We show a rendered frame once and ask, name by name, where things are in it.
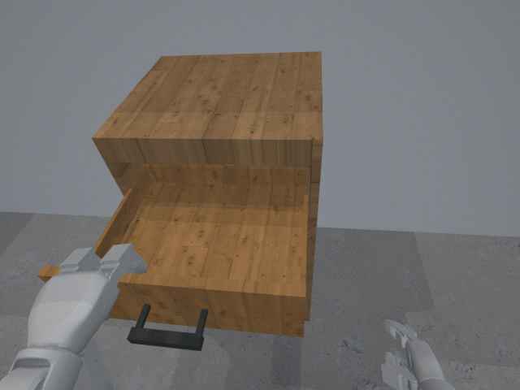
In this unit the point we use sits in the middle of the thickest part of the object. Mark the cabinet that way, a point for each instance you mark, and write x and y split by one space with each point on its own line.
250 110

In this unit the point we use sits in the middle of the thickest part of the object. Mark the drawer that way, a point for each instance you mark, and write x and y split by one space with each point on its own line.
228 239

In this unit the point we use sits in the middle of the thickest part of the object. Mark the handle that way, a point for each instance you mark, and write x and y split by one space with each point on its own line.
170 339

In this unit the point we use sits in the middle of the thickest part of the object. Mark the left robot hand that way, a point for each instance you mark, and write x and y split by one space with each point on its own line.
73 304

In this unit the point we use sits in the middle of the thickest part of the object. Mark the right robot hand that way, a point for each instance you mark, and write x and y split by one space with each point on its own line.
406 372

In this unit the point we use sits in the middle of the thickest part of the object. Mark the left robot forearm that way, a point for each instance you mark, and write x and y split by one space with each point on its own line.
42 367

